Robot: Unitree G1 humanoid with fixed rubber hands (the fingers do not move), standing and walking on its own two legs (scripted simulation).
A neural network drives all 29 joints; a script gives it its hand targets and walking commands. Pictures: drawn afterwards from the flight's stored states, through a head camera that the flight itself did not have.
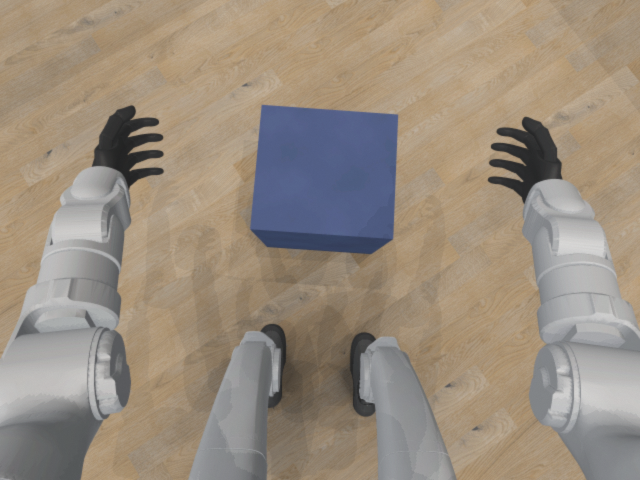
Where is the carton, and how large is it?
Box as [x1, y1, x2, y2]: [250, 105, 397, 253]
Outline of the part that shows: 262,105 250,229 267,246 371,253 392,239 397,114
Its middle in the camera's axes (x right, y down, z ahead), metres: +0.01 -0.12 +0.93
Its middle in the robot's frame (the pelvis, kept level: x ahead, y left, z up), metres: +0.55 +0.00 -0.54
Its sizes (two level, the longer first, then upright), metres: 0.284 0.262 0.293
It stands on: the floor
